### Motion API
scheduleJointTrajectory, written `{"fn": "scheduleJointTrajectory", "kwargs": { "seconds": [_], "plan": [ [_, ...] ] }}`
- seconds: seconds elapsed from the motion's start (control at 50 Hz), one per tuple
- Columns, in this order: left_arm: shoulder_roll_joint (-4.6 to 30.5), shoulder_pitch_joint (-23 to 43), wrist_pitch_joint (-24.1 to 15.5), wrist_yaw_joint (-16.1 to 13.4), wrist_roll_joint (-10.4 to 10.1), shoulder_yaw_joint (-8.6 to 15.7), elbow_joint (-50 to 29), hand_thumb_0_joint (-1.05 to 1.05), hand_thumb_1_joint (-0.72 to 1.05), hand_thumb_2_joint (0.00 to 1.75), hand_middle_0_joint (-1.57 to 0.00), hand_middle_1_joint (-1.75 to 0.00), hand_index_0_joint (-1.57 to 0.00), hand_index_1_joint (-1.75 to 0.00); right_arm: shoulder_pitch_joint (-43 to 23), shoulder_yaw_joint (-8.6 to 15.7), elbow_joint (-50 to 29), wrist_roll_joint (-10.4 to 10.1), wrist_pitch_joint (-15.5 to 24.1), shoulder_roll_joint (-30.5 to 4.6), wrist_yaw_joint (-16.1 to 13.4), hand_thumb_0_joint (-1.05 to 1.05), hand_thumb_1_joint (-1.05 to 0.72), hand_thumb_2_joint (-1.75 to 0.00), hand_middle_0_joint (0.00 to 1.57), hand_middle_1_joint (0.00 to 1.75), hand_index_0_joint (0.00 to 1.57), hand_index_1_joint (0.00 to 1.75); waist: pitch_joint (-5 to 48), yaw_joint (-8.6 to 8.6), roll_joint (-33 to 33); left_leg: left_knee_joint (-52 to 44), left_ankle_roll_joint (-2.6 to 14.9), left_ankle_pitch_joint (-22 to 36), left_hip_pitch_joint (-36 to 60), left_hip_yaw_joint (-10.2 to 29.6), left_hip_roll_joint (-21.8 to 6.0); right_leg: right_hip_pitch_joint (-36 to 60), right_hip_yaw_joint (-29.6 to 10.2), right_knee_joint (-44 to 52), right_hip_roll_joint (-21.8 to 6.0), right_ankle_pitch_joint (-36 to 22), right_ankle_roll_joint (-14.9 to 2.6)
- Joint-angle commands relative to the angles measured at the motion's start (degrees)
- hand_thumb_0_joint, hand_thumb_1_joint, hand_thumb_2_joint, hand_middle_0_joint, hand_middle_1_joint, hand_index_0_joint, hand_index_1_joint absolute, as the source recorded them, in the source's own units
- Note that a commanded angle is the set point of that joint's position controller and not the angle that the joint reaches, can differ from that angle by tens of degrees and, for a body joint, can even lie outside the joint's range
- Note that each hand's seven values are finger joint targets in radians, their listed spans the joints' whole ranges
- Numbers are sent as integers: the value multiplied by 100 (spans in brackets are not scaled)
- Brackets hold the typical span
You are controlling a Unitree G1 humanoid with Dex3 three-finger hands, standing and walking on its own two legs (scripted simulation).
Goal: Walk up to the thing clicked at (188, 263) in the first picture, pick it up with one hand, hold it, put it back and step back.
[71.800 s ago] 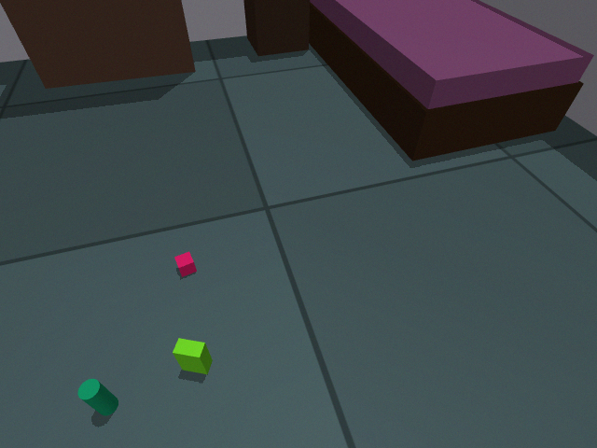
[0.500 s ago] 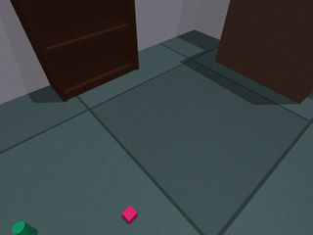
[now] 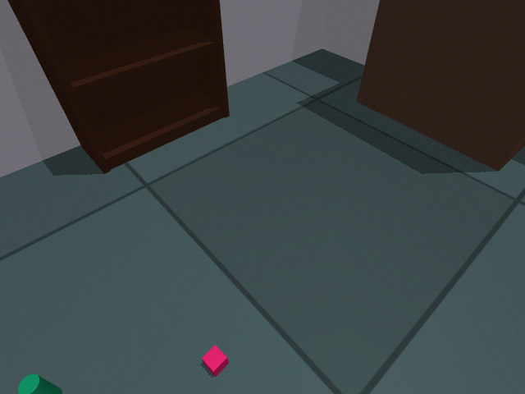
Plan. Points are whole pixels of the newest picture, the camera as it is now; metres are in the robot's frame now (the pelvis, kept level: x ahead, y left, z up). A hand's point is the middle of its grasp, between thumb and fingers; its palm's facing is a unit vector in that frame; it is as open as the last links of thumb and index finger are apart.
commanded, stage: stand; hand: left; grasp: from above
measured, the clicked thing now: (215, 360) +0.42 +0.19 -0.75
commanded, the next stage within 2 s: step back in 1.32 s
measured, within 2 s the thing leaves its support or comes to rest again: neither
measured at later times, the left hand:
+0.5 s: hand out of the picture +0.08 +0.24 -0.16, palm faces +0.01 -0.94 -0.34, open 7.4 cm
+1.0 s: hand out of the picture +0.09 +0.24 -0.15, palm faces +0.01 -0.94 -0.34, open 7.4 cm
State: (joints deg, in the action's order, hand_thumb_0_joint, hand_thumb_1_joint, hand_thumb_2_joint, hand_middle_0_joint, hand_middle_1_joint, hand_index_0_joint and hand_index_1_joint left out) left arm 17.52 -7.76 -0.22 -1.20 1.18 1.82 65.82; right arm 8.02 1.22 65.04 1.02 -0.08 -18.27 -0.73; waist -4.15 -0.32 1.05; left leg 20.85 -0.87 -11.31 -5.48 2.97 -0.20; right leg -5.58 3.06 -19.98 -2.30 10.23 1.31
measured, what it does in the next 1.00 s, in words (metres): stands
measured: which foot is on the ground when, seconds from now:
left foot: down 0.00-1.00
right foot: down 0.00-1.00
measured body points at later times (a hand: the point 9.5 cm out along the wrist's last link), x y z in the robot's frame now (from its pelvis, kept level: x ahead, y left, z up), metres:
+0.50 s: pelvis +0.01 -0.01 +0.00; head +0.02 -0.01 +0.45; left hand +0.08 +0.29 -0.13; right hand +0.08 -0.30 -0.14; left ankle +0.01 +0.13 -0.75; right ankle +0.01 -0.13 -0.75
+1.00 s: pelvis +0.02 -0.01 +0.00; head +0.02 -0.01 +0.45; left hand +0.09 +0.29 -0.13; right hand +0.09 -0.30 -0.14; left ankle +0.01 +0.13 -0.75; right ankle +0.01 -0.13 -0.75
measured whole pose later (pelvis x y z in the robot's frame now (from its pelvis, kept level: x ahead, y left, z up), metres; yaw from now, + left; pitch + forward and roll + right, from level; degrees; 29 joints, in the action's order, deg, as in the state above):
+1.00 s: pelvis +0.02 -0.01 +0.00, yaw +0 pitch -3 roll +0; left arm 18.5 -5.5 -0.5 -0.4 0.6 1.7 65.9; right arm 6.3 0.2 65.2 0.7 0.3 -19.4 -0.5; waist -3.3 -0.1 1.0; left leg 18.6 -1.6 -11.4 -4.5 2.8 -1.0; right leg -5.1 3.0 -18.6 -1.5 10.7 0.6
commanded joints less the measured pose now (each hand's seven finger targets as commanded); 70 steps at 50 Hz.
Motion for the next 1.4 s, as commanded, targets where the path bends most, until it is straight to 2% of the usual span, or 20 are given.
{"fn": "scheduleJointTrajectory", "kwargs": {
  "seconds": [0.0, 0.06, 0.16, 0.26, 0.3, 0.42, 0.48, 0.62, 0.64, 0.84, 1.0, 1.06, 1.12, 1.26, 1.28, 1.3, 1.32, 1.34, 1.36, 1.38],
  "plan": [
    [1197, 252, -106, -40, 5, 201, -287, 0, 90, 90, -20, -30, -20, -30, -208, 169, -321, 16, 119, -1107, -67, 0, -90, -90, 20, 30, 20, 30, 224, -22, -112, -458, 198, 322, -434, 414, -527, 142, -522, 402, -479, -83, -148],
    [1184, 212, -95, -21, 1, 194, -265, 0, 90, 90, -20, -30, -20, -30, -238, 166, -314, 8, 126, -1144, -64, 0, -90, -90, 20, 30, 20, 30, 202, -47, -50, -501, 192, 232, -424, 421, -535, 83, -531, 421, -476, -56, -171],
    [1209, 322, -120, -18, -16, 206, -290, 0, 90, 90, -20, -30, -20, -30, -219, 139, -304, 19, 149, -1115, -60, 0, -90, -90, 20, 30, 20, 30, 319, -17, -52, -441, 189, 631, -362, 392, -572, 181, -556, 374, -514, -412, -180],
    [1220, 359, -115, -7, -14, 208, -267, 0, 90, 90, -20, -30, -20, -30, -322, 147, -337, 8, 157, -1163, -59, 0, -90, -90, 20, 30, 20, 30, 348, -27, -122, -462, 187, 670, -316, 405, -582, 153, -512, 396, -486, -299, -179],
    [1201, 351, -122, -2, -15, 194, -298, 0, 90, 90, -20, -30, -20, -30, -297, 151, -330, -4, 163, -1216, -51, 0, -90, -90, 20, 30, 20, 30, 444, -24, -103, -428, 193, 788, -258, 389, -602, 181, -520, 406, -505, -438, -180],
    [1259, 424, -114, 6, -32, 214, -291, 0, 90, 90, -20, -30, -20, -30, -249, 119, -294, -5, 158, -1189, -62, 0, -90, -90, 20, 30, 20, 30, 427, 11, -66, -492, 173, 709, -324, 374, -585, 243, -524, 362, -508, -520, -187],
    [1221, 328, -111, 8, -39, 196, -251, 0, 90, 90, -20, -30, -20, -30, -343, 123, -297, -14, 173, -1215, -67, 0, -90, -90, 20, 30, 20, 30, 502, -39, -54, -430, 170, 1189, -87, 385, -633, 179, -491, 310, -504, -807, -192],
    [1274, 421, -124, 7, -28, 201, -264, 0, 90, 90, -20, -30, -20, -30, -363, 125, -315, -7, 153, -1225, -57, 0, -90, -90, 20, 30, 20, 30, 493, -10, -177, -444, 177, 947, -156, 377, -639, 186, -504, 394, -512, -537, -183],
    [1279, 428, -137, 13, -30, 197, -290, 0, 90, 90, -20, -30, -20, -30, -332, 118, -308, -5, 157, -1240, -58, 0, -90, -90, 20, 30, 20, 30, 494, 9, -161, -396, 182, 1140, -125, 338, -643, 194, -543, 369, -546, -846, -195],
    [1294, 427, -142, 19, -57, 189, -304, 0, 90, 90, -20, -30, -20, -30, -327, 100, -292, -21, 173, -1260, -55, 0, -90, -90, 20, 30, 20, 30, 574, 15, -65, -408, 164, 1333, -76, 301, -642, 309, -523, 349, -547, -1139, -192],
    [1308, 431, -143, 27, -54, 191, -328, 0, 90, 90, -20, -30, -20, -30, -386, 102, -320, -20, 178, -1251, -44, 0, -90, -90, 20, 30, 20, 30, 501, -15, -100, -486, 159, 1265, -74, 338, -675, 256, -489, 344, -524, -954, -205],
    [1318, 457, -131, 36, -49, 199, -331, 0, 90, 90, -20, -30, -20, -30, -351, 105, -312, -15, 169, -1287, -44, 0, -90, -90, 20, 30, 20, 30, 426, 8, -104, -538, 162, 899, -160, 314, -641, 170, -529, 413, -511, -657, -200],
    [1332, 422, -138, 45, -47, 193, -330, 0, 90, 90, -20, -30, -20, -30, -356, 109, -316, -16, 176, -1275, -33, 0, -90, -90, 20, 30, 20, 30, 437, 7, -116, -549, 161, 955, -143, 328, -650, 171, -538, 409, -513, -659, -207],
    [1394, 434, -147, 55, -43, 195, -348, 0, 90, 90, -20, -30, -20, -30, -286, 115, -294, -7, 155, -1261, -10, 0, -90, -90, 20, 30, 20, 30, 352, 23, -170, -629, 175, 415, -318, 332, -619, 123, -576, 499, -503, -119, -217],
    [1362, 407, -144, 53, -37, 187, -345, 0, 90, 90, -20, -30, -20, -30, -332, 131, -312, -11, 158, -1323, -11, 0, -90, -90, 20, 30, 20, 30, 381, 10, -96, -588, 182, 462, -254, 342, -633, 97, -582, 498, -507, -193, -223],
    [1814, 384, -98, 30, -154, 425, -487, 0, 90, 90, -20, -30, -20, -30, -551, 230, -488, -79, 63, -1595, 36, 0, -90, -90, 20, 30, 20, 30, -224, 27, -209, 157, 296, 1560, -695, 384, -486, -290, -738, 31, -513, -1606, -307],
    [1803, 293, -90, 3, -186, 451, -568, 0, 90, 90, -20, -30, -20, -30, -453, 219, -595, -139, 31, -1507, 35, 0, -90, -90, 20, 30, 20, 30, 40, 62, -216, 485, 298, 1778, -693, 251, -410, -125, -727, -101, -590, -2103, -431],
    [1781, 220, -80, -9, -194, 456, -623, 0, 90, 90, -20, -30, -20, -30, -417, 222, -648, -164, 13, -1446, 45, 0, -90, -90, 20, 30, 20, 30, 176, 46, -287, 771, 284, 1691, -646, 128, -275, -95, -781, -110, -693, -2352, -549],
    [1837, 205, -84, -18, -187, 486, -741, 0, 90, 90, -20, -30, -20, -30, -323, 221, -722, -192, -9, -1394, 52, 0, -90, -90, 20, 30, 20, 30, 448, 65, -455, 1162, 268, 1592, -600, 20, -139, -13, -948, -112, -883, -2656, -737],
    [1902, 296, -65, -20, -171, 517, -854, 0, 90, 90, -20, -30, -20, -30, -212, 235, -773, -197, -51, -1345, 50, 0, -90, -90, 20, 30, 20, 30, 607, 95, -647, 1560, 221, 1234, -706, -112, 31, 13, -1163, -101, -1139, -2810, -989]
  ]
}}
